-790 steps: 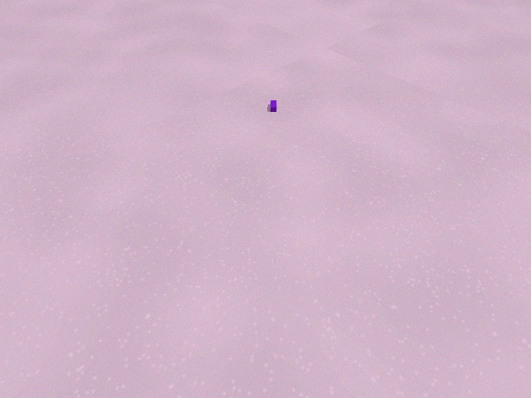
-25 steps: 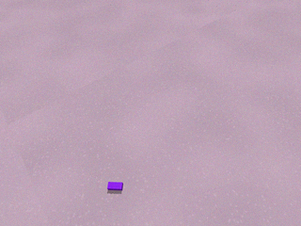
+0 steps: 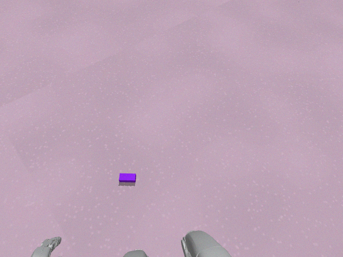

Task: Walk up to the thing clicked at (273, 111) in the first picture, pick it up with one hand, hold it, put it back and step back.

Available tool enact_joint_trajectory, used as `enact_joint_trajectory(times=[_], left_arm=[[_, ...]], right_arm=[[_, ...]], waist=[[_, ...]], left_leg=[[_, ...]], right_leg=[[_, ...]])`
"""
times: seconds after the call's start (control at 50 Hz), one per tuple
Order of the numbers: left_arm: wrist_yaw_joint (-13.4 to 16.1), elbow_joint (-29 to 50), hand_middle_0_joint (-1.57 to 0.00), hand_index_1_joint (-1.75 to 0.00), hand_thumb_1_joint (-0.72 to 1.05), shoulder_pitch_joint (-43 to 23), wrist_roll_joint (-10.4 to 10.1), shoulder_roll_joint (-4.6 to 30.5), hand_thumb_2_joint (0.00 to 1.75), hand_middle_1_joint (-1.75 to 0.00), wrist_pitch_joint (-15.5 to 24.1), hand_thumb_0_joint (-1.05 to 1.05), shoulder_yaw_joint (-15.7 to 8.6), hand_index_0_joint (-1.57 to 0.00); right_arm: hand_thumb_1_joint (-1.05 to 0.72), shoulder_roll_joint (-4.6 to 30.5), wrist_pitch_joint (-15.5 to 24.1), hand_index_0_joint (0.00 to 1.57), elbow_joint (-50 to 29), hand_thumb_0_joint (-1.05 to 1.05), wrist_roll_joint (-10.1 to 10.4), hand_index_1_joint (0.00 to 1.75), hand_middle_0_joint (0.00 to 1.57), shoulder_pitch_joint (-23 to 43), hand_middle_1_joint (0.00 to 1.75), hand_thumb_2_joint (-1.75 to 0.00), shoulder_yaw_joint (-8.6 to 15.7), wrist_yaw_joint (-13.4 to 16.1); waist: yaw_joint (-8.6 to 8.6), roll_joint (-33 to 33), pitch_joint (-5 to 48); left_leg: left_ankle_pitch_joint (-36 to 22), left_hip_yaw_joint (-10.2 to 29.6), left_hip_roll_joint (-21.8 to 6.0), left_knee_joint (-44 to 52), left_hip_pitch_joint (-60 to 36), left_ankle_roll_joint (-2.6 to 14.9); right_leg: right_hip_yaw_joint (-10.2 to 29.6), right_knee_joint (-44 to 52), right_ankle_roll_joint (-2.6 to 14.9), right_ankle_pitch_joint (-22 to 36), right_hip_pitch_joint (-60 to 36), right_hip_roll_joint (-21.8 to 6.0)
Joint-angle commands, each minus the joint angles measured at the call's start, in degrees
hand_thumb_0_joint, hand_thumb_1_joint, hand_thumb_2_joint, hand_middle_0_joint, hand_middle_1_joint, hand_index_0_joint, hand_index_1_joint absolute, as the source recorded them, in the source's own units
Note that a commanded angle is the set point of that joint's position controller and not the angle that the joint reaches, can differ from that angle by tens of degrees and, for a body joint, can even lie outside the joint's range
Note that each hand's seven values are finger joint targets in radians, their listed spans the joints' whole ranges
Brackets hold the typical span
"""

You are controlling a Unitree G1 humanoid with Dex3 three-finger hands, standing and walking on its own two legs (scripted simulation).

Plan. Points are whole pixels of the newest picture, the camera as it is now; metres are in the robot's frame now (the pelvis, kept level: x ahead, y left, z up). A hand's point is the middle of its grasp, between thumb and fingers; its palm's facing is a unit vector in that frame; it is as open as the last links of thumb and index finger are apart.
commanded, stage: walk up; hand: left
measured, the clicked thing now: (127, 177) +0.56 +0.21 -0.75
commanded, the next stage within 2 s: stand in 1.80 s
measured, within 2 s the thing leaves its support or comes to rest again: neither
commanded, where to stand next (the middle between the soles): +0.17 -0.05 m, yaw -3 degrees
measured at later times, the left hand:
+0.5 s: hand out of the picture +0.00 +0.23 -0.14, palm faces -0.03 -0.92 -0.40, open 7.4 cm
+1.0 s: hand out of the picture -0.19 +0.20 -0.14, palm faces -0.02 -0.92 -0.40, open 7.4 cm
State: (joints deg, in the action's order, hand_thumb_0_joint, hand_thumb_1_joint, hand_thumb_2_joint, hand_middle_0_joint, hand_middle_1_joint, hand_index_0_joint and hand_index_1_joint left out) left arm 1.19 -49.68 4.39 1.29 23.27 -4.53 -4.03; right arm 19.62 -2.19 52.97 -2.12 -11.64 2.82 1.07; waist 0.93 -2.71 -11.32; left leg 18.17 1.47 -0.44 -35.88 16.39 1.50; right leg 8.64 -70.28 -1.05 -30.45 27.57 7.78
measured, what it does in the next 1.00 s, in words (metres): walks backwards: right foot, then left foot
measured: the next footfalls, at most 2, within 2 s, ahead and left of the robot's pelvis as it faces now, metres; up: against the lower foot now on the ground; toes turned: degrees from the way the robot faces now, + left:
right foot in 0.22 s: -0.06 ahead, -0.15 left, +0.00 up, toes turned -1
left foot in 0.52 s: -0.11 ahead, +0.08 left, +0.00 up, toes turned -2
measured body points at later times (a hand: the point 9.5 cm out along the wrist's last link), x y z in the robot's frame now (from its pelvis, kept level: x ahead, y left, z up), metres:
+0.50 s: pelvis -0.13 -0.03 -0.01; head -0.07 -0.03 +0.44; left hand +0.00 +0.28 -0.11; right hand -0.03 -0.35 -0.12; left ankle -0.15 +0.09 -0.71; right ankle -0.10 -0.15 -0.73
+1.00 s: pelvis -0.23 -0.06 +0.00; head -0.22 -0.08 +0.45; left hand -0.19 +0.25 -0.11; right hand -0.16 -0.39 -0.13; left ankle -0.20 +0.07 -0.70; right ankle -0.25 -0.19 -0.73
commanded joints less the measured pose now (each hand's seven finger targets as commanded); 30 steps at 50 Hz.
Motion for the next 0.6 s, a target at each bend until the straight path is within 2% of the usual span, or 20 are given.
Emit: enact_joint_trajectory(times=[0.0, 0.08, 0.12, 0.16, 0.18, 0.2, 0.22, 0.24, 0.26, 0.28, 0.32, 0.36, 0.4, 0.44, 0.48, 0.5, 0.52, 0.54, 0.56, 0.58], left_arm=[[0.11, 6.44, -0.20, -0.30, 0.90, -0.52, 0.26, 9.65, 0.90, -0.30, 1.18, 0.00, -3.44, -0.20], [-0.46, 6.43, -0.20, -0.30, 0.90, 2.34, 0.11, 8.99, 0.90, -0.30, 1.34, 0.00, -3.68, -0.20], [-0.88, 5.17, -0.20, -0.30, 0.90, 6.35, 0.22, 8.45, 0.90, -0.30, 1.43, 0.00, -3.70, -0.20], [-1.10, 2.75, -0.20, -0.30, 0.90, 11.63, 0.53, 7.52, 0.90, -0.30, 1.76, 0.00, -4.01, -0.20], [-0.99, 2.66, -0.20, -0.30, 0.90, 12.10, 0.89, 8.88, 0.90, -0.30, 2.16, 0.00, -4.33, -0.20], [-1.11, 3.74, -0.20, -0.30, 0.90, 10.84, 1.70, 14.12, 0.90, -0.30, 2.58, 0.00, -5.63, -0.20], [-1.21, 5.70, -0.20, -0.30, 0.90, 6.63, 0.86, 19.30, 0.90, -0.30, 2.31, 0.00, -6.35, -0.20], [-1.03, 7.52, -0.20, -0.30, 0.90, 4.52, 0.99, 18.64, 0.90, -0.30, 2.81, 0.00, -6.16, -0.20], [-0.75, 8.32, -0.20, -0.30, 0.90, 2.09, 0.35, 14.62, 0.90, -0.30, 2.98, 0.00, -5.08, -0.20], [-0.42, 8.67, -0.20, -0.30, 0.90, 0.22, 0.61, 12.77, 0.90, -0.30, 2.99, 0.00, -4.26, -0.20], [-0.05, 9.60, -0.20, -0.30, 0.90, 0.47, 1.15, 12.11, 0.90, -0.30, 2.58, 0.00, -4.77, -0.20], [0.11, 10.24, -0.20, -0.30, 0.90, 2.96, 1.41, 11.10, 0.90, -0.30, 2.30, 0.00, -4.36, -0.20], [0.51, 10.76, -0.20, -0.30, 0.90, 5.33, 1.52, 11.24, 0.90, -0.30, 2.07, 0.00, -4.38, -0.20], [0.40, 10.97, -0.20, -0.30, 0.90, 5.46, 0.88, 11.58, 0.90, -0.30, 1.84, 0.00, -4.19, -0.20], [-0.14, 11.65, -0.20, -0.30, 0.90, 3.82, -0.21, 11.52, 0.90, -0.30, 1.29, 0.00, -3.66, -0.20], [-0.37, 11.93, -0.20, -0.30, 0.90, 4.84, -0.43, 9.25, 0.90, -0.30, 1.10, 0.00, -2.88, -0.20], [-0.48, 11.48, -0.20, -0.30, 0.90, 6.87, -0.76, 6.55, 0.90, -0.30, 1.08, 0.00, -2.35, -0.20], [0.66, 11.72, -0.20, -0.30, 0.90, 2.52, -0.08, 9.75, 0.90, -0.30, 1.06, 0.00, -3.60, -0.20], [0.80, 10.66, -0.20, -0.30, 0.90, 1.57, 0.24, 10.59, 0.90, -0.30, 0.82, 0.00, -4.04, -0.20], [0.64, 9.76, -0.20, -0.30, 0.90, 2.99, -0.23, 10.01, 0.90, -0.30, 0.77, 0.00, -4.06, -0.20]], right_arm=[[-0.90, 17.49, 2.51, 0.20, -5.86, 0.00, 0.82, 0.30, 0.20, -1.35, 0.30, -0.90, 4.73, 2.43], [-0.90, 18.17, 2.17, 0.20, -7.61, 0.00, 0.43, 0.30, 0.20, -0.72, 0.30, -0.90, 4.56, 2.24], [-0.90, 19.10, 1.77, 0.20, -8.97, 0.00, 0.57, 0.30, 0.20, 1.99, 0.30, -0.90, 4.76, 1.87], [-0.90, 18.75, 1.06, 0.20, -9.87, 0.00, 1.00, 0.30, 0.20, 5.13, 0.30, -0.90, 4.29, 1.56], [-0.90, 17.06, 0.85, 0.20, -9.87, 0.00, 1.34, 0.30, 0.20, 5.12, 0.30, -0.90, 3.69, 1.40], [-0.90, 14.63, 0.71, 0.20, -10.44, 0.00, 1.77, 0.30, 0.20, 3.70, 0.30, -0.90, 3.09, 1.31], [-0.90, 13.16, 0.55, 0.20, -10.82, 0.00, 2.19, 0.30, 0.20, 6.24, 0.30, -0.90, 3.14, 2.24], [-0.90, 14.93, 0.33, 0.20, -9.77, 0.00, 2.25, 0.30, 0.20, 5.72, 0.30, -0.90, 4.04, 2.50], [-0.90, 15.41, 0.40, 0.20, -8.72, 0.00, 2.39, 0.30, 0.20, 3.64, 0.30, -0.90, 3.55, 2.18], [-0.90, 14.81, 0.71, 0.20, -7.60, 0.00, 2.90, 0.30, 0.20, 2.02, 0.30, -0.90, 3.10, 2.03], [-0.90, 13.81, 1.49, 0.20, -7.55, 0.00, 2.82, 0.30, 0.20, 0.06, 0.30, -0.90, 2.41, 2.41], [-0.90, 13.32, 1.79, 0.20, -7.98, 0.00, 2.33, 0.30, 0.20, 0.64, 0.30, -0.90, 2.14, 2.32], [-0.90, 12.90, 2.07, 0.20, -9.11, 0.00, 1.64, 0.30, 0.20, 1.80, 0.30, -0.90, 2.33, 2.17], [-0.90, 12.63, 2.34, 0.20, -8.55, 0.00, 1.11, 0.30, 0.20, 0.08, 0.30, -0.90, 2.56, 1.81], [-0.90, 12.69, 2.75, 0.20, -6.61, 0.00, 0.70, 0.30, 0.20, -4.25, 0.30, -0.90, 3.12, 1.52], [-0.90, 15.33, 3.07, 0.20, -7.02, 0.00, -0.16, 0.30, 0.20, -3.08, 0.30, -0.90, 3.94, 1.54], [-0.90, 20.31, 3.03, 0.20, -7.97, 0.00, -0.56, 0.30, 0.20, 0.27, 0.30, -0.90, 5.02, 1.26], [-0.90, 24.48, 2.94, 0.20, -8.63, 0.00, -0.01, 0.30, 0.20, -0.66, 0.30, -0.90, 5.70, 0.82], [-0.90, 22.43, 3.18, 0.20, -8.27, 0.00, 0.15, 0.30, 0.20, 0.78, 0.30, -0.90, 5.71, 1.03], [-0.90, 19.73, 3.31, 0.20, -8.59, 0.00, 0.22, 0.30, 0.20, 3.64, 0.30, -0.90, 4.59, 1.23]], waist=[[1.27, 8.81, 13.37], [1.16, 11.25, 15.56], [-0.39, 13.98, 17.72], [-3.29, 12.28, 17.96], [-3.63, 10.15, 17.29], [-2.43, -2.00, 15.05], [-4.38, -14.80, 12.33], [-3.48, -11.23, 9.00], [-1.55, -4.21, 8.46], [-0.24, -4.05, 9.24], [-0.71, -7.39, 10.86], [-2.49, -7.41, 11.75], [-3.81, -9.27, 12.75], [-3.12, -8.85, 14.29], [-0.47, -5.14, 16.24], [-1.23, 0.21, 16.34], [-2.74, 12.65, 14.77], [1.39, 14.94, 14.50], [0.77, 10.31, 12.94], [-1.44, 7.44, 11.81]], left_leg=[[-40.93, 15.32, -15.92, 5.71, -18.27, 13.37], [-37.79, 13.32, -15.65, 4.97, -14.73, 12.69], [-32.49, 12.81, -15.66, 4.07, -11.68, 11.53], [-27.69, 9.53, -13.44, 0.49, -5.05, 8.40], [-21.06, 8.22, -10.80, -1.64, 0.40, 5.22], [-7.81, 5.11, -2.85, -10.03, 11.88, 1.03], [18.56, 1.37, 5.72, -25.38, 11.42, -1.17], [20.65, 7.63, 4.26, -34.60, 9.27, -1.52], [16.30, 10.00, 4.92, -36.42, 9.61, -1.45], [13.48, 8.70, 5.57, -36.13, 10.90, -1.37], [11.62, 5.93, 5.59, -33.30, 10.89, -2.41], [13.18, 3.10, 5.09, -25.20, 11.23, -2.78], [13.86, 1.70, 2.74, -14.69, 11.19, -2.36], [9.91, -0.24, 1.68, -3.18, 6.97, -1.61], [-7.00, -2.36, 1.91, 13.60, -3.00, -0.76], [-13.12, 8.82, -4.87, 15.23, -8.67, 1.66], [-19.92, 23.94, -16.21, 15.91, -13.12, 7.53], [-26.13, 30.01, -25.21, 16.09, -2.43, 15.46], [-24.81, 27.89, -24.01, 15.95, 0.09, 15.92], [-26.19, 20.12, -19.62, 14.72, -0.85, 13.77]], right_leg=[[1.35, 6.27, -1.06, -1.06, 4.59, -3.01], [-2.93, 18.25, -0.33, -0.20, -3.11, -5.20], [-5.41, 27.75, 0.98, 2.67, -8.72, -6.86], [-8.46, 42.45, 2.35, 14.25, -17.95, -6.50], [-5.45, 46.47, 3.47, 20.20, -21.87, -8.53], [9.79, 46.84, 7.23, 25.22, -24.29, -17.67], [21.83, 51.23, 18.88, 30.48, -11.22, -30.33], [23.24, 51.41, 20.33, 33.77, -4.44, -31.95], [14.35, 48.04, 17.37, 37.99, -6.65, -26.33], [8.08, 44.35, 15.28, 43.33, -10.00, -22.10], [2.76, 41.33, 13.41, 46.35, -14.29, -19.15], [2.11, 40.14, 13.62, 48.91, -19.48, -18.98], [4.24, 38.56, 13.96, 50.47, -24.07, -20.36], [4.66, 35.53, 13.12, 49.40, -25.00, -20.30], [2.74, 30.47, 9.78, 41.91, -20.37, -18.42], [2.24, 26.82, 6.33, 30.57, -11.04, -14.89], [-3.21, 18.11, 3.25, 5.68, 1.73, -4.94], [-0.61, 6.97, 2.26, -9.20, -2.68, -3.23], [3.61, 0.41, 2.60, -6.80, -3.43, -2.95], [5.37, -2.16, 2.83, -3.71, -1.97, -2.43]])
